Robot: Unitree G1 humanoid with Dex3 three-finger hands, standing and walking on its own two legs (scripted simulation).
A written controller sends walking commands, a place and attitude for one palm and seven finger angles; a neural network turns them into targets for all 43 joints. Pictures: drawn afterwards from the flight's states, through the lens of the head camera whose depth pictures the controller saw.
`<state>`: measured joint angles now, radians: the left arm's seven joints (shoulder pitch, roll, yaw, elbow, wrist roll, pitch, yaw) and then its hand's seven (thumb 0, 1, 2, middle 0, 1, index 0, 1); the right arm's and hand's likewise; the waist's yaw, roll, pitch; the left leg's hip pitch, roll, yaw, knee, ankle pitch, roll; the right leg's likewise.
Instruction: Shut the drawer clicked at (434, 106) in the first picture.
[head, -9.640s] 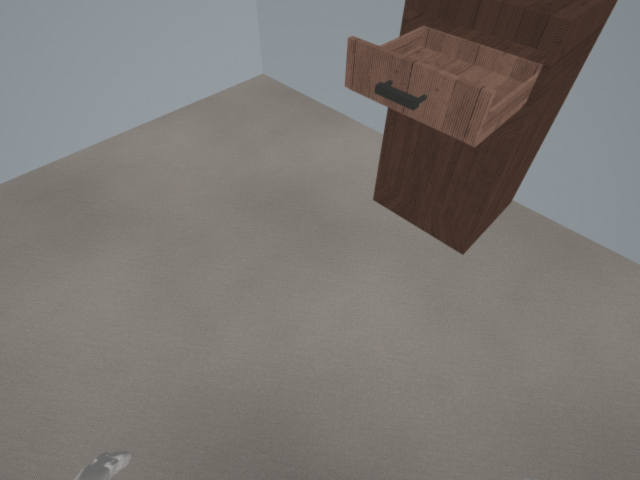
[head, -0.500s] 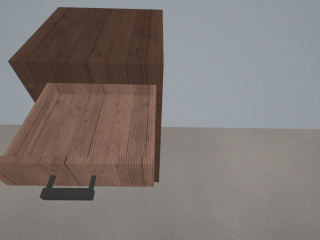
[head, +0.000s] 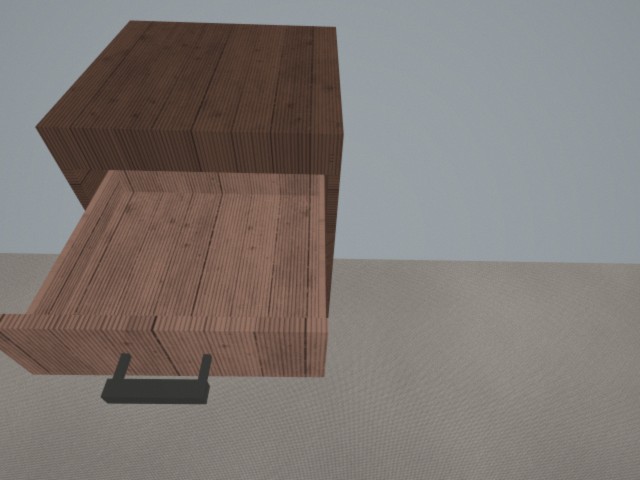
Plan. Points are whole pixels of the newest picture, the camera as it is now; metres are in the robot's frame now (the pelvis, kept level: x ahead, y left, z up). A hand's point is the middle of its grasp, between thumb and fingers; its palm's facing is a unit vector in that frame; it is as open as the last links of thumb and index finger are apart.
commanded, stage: look again from close up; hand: left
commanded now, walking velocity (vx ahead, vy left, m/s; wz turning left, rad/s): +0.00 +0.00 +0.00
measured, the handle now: (161, 376) +0.24 +0.23 -0.03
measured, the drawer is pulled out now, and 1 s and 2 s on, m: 0.30 0.29 0.29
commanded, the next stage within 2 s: raise the hand and make a fist in 0.60 s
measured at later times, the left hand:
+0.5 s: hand out of the picture -0.03 +0.16 -0.18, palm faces +0.02 -0.99 -0.17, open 7.4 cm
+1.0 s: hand out of the picture +0.12 +0.15 -0.06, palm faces +0.21 -0.98 -0.03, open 6.8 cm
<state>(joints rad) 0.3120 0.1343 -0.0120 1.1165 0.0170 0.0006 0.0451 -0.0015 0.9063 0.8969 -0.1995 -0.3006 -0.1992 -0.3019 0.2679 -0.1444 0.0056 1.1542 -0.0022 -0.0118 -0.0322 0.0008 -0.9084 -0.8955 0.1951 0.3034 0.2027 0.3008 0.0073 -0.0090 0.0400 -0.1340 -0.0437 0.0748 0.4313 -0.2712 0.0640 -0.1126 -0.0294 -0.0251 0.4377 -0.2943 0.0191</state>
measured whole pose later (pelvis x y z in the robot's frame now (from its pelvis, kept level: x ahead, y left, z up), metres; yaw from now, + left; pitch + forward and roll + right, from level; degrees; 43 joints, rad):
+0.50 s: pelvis +0.00 +0.00 +0.00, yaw +0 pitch -1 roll +0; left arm 0.32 0.13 -0.01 1.13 0.02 0.00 0.05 0.00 0.91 0.90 -0.20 -0.30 -0.20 -0.30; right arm 0.29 -0.13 0.00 1.16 0.00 -0.01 -0.04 0.00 -0.91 -0.90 0.19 0.30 0.20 0.30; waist 0.01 -0.01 0.04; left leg -0.14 -0.05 0.08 0.43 -0.27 0.07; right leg -0.12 -0.03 -0.02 0.44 -0.29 0.02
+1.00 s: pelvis -0.04 -0.02 -0.03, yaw +1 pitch +5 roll +0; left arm 0.55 0.12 0.04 0.15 -0.17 -0.23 0.01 0.01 0.94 0.90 -0.33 -0.45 -0.27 -0.45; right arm 0.23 -0.25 -0.05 0.69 0.01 -0.28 -0.02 0.01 -0.92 -0.90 0.20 0.30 0.20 0.30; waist -0.03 0.00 -0.11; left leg -0.49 -0.02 0.06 0.75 -0.36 0.03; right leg -0.47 -0.02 -0.05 0.77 -0.40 -0.02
